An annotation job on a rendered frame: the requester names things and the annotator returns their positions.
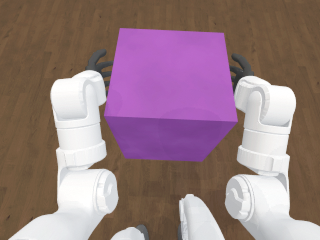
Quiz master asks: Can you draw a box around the right robot hand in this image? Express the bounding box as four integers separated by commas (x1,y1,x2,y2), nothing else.
229,53,254,95

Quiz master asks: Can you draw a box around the left robot upper arm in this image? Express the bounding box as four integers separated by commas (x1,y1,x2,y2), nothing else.
8,169,119,240

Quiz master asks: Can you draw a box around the robot left forearm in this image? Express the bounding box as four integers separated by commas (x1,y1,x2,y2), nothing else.
50,70,107,206

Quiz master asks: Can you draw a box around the left robot thigh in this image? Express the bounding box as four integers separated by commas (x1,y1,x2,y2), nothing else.
111,228,145,240

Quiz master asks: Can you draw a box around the right robot shin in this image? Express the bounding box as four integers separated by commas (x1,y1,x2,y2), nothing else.
181,194,194,240

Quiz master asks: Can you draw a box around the left robot hand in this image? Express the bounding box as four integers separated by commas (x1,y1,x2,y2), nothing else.
85,49,114,96

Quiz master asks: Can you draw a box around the robot right forearm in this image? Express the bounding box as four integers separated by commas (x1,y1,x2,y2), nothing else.
234,76,296,210

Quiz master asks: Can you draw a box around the right robot upper arm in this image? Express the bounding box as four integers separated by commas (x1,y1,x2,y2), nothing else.
225,174,320,240

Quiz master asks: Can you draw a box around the carton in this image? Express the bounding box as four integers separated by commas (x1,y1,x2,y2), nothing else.
104,28,238,162

